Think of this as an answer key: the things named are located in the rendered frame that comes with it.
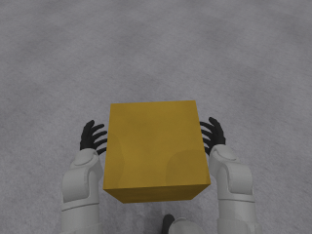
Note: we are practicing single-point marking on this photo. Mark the robot left forearm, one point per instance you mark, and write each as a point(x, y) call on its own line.
point(79, 196)

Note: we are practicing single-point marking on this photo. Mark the right robot hand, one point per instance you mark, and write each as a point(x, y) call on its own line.
point(215, 137)

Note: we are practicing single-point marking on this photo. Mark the right robot shin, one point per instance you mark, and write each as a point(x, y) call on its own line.
point(179, 219)

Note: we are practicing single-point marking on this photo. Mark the left robot hand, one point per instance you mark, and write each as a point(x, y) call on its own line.
point(88, 139)

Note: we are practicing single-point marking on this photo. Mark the robot right forearm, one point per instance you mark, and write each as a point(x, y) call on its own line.
point(235, 193)

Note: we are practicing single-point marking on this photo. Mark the carton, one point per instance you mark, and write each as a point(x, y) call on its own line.
point(155, 152)

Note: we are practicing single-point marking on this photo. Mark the robot right foot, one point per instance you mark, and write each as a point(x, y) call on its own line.
point(167, 221)

